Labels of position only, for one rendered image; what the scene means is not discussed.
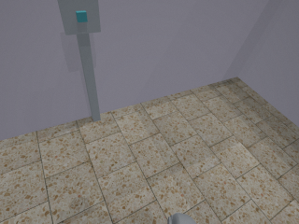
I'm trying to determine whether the panel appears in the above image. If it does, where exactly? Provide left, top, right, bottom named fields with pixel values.
left=57, top=0, right=101, bottom=122

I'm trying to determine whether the button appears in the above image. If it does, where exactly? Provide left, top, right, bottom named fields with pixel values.
left=76, top=10, right=88, bottom=22

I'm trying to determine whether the right robot thigh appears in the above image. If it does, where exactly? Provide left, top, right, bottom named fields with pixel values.
left=167, top=213, right=196, bottom=224

